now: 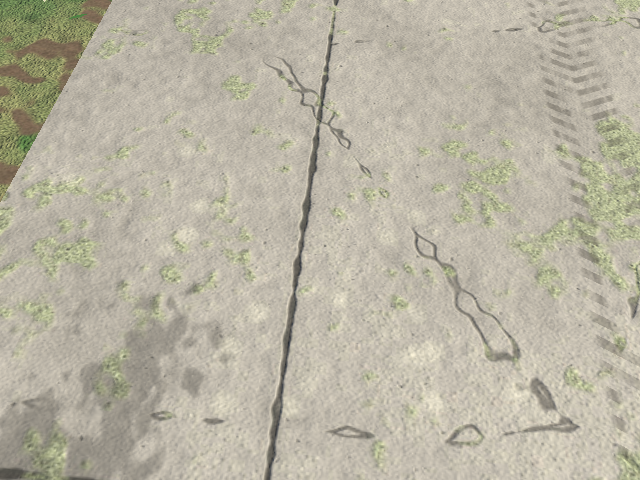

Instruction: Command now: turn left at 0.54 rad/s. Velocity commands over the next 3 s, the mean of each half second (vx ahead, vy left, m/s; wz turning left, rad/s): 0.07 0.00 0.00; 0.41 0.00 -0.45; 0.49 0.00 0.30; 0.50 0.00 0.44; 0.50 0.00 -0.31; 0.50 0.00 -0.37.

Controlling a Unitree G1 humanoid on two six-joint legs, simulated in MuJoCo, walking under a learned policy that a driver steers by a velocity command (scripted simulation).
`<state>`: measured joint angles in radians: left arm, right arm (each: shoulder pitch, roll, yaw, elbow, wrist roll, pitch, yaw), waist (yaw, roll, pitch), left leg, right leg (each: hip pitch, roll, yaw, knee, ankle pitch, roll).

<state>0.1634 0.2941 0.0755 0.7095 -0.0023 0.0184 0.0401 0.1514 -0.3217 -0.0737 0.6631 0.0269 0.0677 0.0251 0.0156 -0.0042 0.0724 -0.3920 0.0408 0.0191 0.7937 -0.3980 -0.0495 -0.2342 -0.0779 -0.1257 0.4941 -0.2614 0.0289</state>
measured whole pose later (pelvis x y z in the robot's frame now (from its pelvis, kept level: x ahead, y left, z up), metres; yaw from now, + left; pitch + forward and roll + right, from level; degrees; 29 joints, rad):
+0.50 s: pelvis +0.02 +0.03 +0.01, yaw -3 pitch +1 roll +1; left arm 0.20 0.29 0.06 0.77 -0.03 0.02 0.01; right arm 0.20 -0.27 -0.06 0.75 0.01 -0.02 -0.02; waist -0.01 0.00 0.02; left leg -0.14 -0.01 0.13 0.36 -0.24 0.06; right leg -0.37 -0.07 -0.01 0.82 -0.44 0.01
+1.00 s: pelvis +0.20 -0.07 +0.01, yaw -18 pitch +2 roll +1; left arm 0.39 0.28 0.05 0.76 -0.02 -0.06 0.02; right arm 0.03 -0.29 -0.05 0.69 0.01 -0.10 0.05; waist 0.07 0.05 0.04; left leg -0.62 0.04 -0.02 0.55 0.09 -0.03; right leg 0.04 0.05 0.09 0.25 -0.31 -0.06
